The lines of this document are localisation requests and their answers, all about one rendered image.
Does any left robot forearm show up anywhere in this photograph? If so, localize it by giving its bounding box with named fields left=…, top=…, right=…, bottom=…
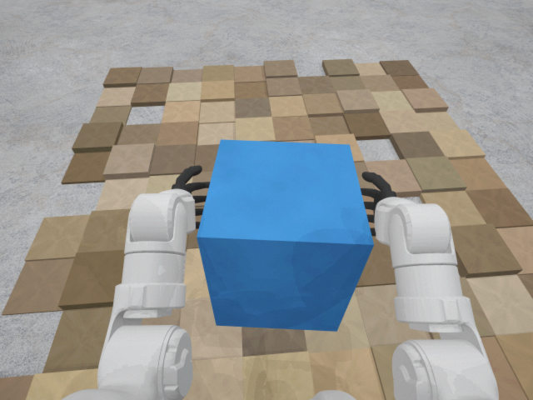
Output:
left=97, top=189, right=196, bottom=386

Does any carton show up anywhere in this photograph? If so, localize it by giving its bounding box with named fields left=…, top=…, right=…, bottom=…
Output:
left=197, top=140, right=374, bottom=332

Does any robot right hand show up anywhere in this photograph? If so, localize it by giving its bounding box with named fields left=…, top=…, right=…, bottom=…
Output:
left=361, top=172, right=396, bottom=236

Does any right robot forearm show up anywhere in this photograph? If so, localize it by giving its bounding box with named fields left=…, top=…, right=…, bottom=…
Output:
left=375, top=197, right=499, bottom=399

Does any robot left hand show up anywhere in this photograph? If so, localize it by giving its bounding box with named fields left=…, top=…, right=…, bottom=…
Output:
left=172, top=166, right=210, bottom=229

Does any robot left upper arm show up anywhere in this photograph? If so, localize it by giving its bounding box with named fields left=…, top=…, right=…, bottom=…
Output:
left=62, top=325, right=193, bottom=400

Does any robot right upper arm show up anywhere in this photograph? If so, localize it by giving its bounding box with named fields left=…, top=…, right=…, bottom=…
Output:
left=392, top=339, right=499, bottom=400

